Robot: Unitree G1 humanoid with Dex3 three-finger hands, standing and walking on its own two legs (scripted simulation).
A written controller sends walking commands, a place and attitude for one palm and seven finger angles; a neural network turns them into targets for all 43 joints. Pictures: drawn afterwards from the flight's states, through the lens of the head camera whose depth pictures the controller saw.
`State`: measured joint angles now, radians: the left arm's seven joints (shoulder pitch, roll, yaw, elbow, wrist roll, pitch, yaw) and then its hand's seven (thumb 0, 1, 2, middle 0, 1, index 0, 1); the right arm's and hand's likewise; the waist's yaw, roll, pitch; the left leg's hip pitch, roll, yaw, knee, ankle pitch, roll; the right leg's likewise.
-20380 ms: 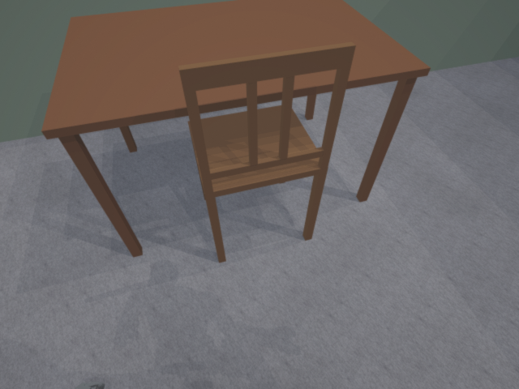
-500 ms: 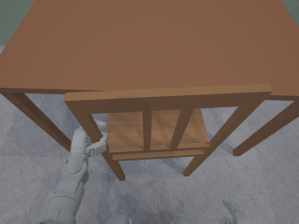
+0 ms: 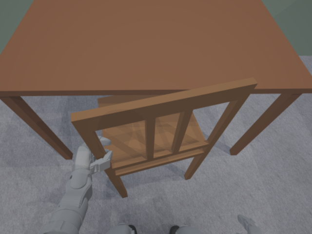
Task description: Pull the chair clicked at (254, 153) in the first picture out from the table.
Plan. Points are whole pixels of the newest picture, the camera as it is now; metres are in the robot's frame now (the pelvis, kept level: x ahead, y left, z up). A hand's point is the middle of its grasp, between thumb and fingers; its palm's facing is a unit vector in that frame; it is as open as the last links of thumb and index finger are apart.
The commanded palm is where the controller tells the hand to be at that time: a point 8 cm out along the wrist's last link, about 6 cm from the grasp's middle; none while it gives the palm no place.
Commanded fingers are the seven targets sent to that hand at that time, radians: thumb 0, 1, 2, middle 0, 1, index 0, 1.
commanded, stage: step backward, pulling the chair out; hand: left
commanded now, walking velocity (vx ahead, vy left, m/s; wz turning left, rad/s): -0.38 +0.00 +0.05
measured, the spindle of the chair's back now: (149, 140) +0.38 +0.02 -0.07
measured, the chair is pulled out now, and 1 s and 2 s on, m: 0.07 0.13 0.30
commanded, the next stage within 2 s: none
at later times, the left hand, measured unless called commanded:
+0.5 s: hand (108, 178) +0.26 +0.13 -0.07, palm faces +0.05 -0.98 -0.17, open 5.8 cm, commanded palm +0.23 +0.18 -0.07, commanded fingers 0.00 0.90 0.90 -0.50 -1.45 -0.50 -1.45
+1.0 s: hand (112, 189) +0.24 +0.12 -0.07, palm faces +0.07 -0.98 -0.17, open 5.8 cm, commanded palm +0.20 +0.17 -0.07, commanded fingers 0.00 0.90 0.90 -0.50 -1.45 -0.50 -1.45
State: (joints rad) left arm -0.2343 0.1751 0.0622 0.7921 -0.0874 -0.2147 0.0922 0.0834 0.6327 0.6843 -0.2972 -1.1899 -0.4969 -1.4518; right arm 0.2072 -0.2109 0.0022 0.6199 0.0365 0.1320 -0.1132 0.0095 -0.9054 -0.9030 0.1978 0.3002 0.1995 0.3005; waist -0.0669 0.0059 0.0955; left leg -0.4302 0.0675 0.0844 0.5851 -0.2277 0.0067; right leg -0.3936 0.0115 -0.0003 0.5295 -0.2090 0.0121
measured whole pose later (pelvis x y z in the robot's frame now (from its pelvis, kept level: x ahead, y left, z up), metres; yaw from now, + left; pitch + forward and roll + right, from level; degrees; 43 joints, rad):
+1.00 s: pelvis -0.09 -0.02 +0.00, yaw -1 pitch +2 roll -1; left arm -0.26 0.17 0.07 0.78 -0.06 -0.21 0.11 0.02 0.60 0.68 -0.27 -1.19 -0.50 -1.45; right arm 0.16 -0.21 0.00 0.66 0.02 0.02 -0.08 0.01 -0.90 -0.90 0.20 0.30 0.20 0.30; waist -0.05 0.03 0.15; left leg -0.43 0.06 -0.03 0.71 -0.32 -0.05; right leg -0.41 0.01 -0.05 0.58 -0.21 -0.03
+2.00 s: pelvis -0.28 +0.00 +0.00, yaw +0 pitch +2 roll +1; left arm -0.30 0.09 -0.08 0.81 0.00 -0.16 0.10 0.03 0.66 0.77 -0.11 -1.15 -0.42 -1.36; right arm 0.17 -0.20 0.02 0.67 0.03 0.05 -0.09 0.01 -0.91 -0.90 0.20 0.30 0.20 0.30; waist -0.07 0.05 0.13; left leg -0.39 0.03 -0.02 0.76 -0.45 -0.05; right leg -0.39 -0.04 -0.06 0.52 -0.16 -0.02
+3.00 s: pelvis -0.45 +0.01 +0.00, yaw +4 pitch -1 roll +0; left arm -0.28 0.08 -0.15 0.84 -0.01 -0.10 0.07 0.08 0.63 0.81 -0.11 -1.21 -0.44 -1.36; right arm 0.30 -0.19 0.01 0.72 0.04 0.04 -0.09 0.01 -0.91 -0.90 0.20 0.30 0.20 0.30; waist -0.07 0.07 0.10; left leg -0.10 0.06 0.07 0.50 -0.38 -0.04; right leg -0.31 -0.01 -0.06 0.53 -0.21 -0.03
